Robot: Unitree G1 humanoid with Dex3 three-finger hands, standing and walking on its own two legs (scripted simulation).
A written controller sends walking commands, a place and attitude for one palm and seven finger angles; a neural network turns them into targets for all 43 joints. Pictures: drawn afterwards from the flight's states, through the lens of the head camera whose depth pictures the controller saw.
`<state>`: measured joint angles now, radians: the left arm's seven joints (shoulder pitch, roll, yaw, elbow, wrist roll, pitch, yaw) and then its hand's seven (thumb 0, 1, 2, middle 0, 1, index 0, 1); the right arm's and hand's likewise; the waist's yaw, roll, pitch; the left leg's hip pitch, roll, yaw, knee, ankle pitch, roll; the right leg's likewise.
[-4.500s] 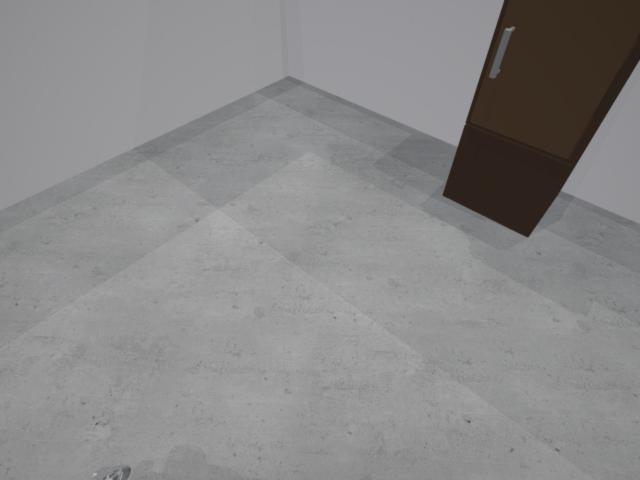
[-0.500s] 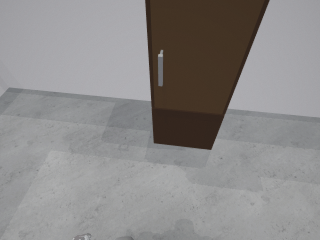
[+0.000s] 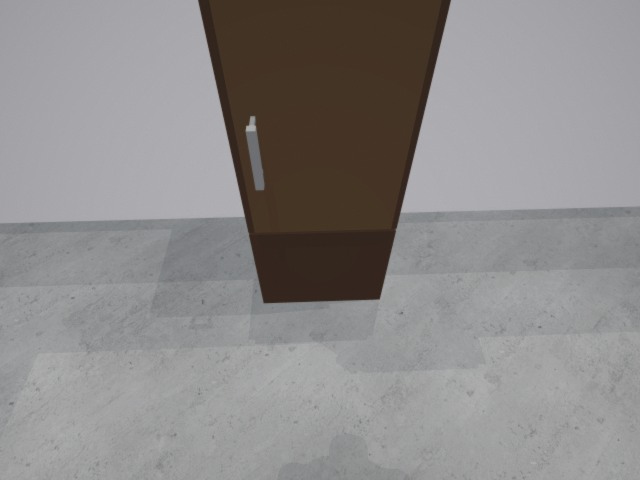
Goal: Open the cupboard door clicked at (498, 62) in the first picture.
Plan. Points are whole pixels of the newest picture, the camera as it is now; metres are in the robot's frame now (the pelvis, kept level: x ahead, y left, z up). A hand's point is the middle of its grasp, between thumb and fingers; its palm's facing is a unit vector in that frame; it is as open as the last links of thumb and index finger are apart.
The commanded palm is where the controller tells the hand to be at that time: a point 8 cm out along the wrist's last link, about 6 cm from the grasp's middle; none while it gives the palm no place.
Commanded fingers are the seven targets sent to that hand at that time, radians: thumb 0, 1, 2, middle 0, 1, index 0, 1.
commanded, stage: take the last steps up to it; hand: left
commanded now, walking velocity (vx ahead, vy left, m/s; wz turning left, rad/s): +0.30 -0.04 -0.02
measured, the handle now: (256, 154) +0.75 +0.14 -0.06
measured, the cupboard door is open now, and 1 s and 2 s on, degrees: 0 0 0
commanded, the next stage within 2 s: come to a stop and stand still in 0.44 s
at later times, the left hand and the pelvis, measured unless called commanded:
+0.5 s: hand out of the picture +0.12 +0.17 -0.19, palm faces +0.05 -0.99 -0.13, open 7.4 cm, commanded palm none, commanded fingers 0.00 0.90 0.90 -0.20 -0.30 -0.20 -0.30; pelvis +0.15 +0.01 -0.01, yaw -1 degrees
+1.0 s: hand (222, 390) +0.29 +0.17 -0.18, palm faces +0.07 -0.98 -0.21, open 7.3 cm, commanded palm none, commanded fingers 0.00 0.90 0.90 -0.20 -0.30 -0.20 -0.30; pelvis +0.20 -0.01 -0.01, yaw +2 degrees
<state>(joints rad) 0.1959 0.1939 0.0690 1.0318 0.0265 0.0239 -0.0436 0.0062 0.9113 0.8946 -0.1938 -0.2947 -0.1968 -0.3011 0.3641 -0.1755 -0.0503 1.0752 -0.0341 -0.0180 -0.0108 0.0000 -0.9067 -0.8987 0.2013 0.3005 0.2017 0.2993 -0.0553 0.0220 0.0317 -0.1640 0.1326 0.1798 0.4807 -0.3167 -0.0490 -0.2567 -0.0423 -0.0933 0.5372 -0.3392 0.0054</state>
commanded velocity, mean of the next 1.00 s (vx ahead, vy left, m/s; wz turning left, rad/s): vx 0.02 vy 0.01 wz -0.01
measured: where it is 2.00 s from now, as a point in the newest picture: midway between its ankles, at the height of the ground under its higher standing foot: outside the picture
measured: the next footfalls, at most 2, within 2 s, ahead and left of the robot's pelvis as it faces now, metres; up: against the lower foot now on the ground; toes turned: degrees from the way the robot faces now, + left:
right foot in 0.02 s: +0.04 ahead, -0.13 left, +0.00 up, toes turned -6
left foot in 0.38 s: +0.24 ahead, +0.10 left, +0.00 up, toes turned +10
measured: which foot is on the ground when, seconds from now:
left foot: down 0.00-0.02, up 0.04-0.36, down 0.38-0.76, up 0.78-1.00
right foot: up 0.00-0.00, down 0.02-0.38, up 0.40-0.70, down 0.72-1.00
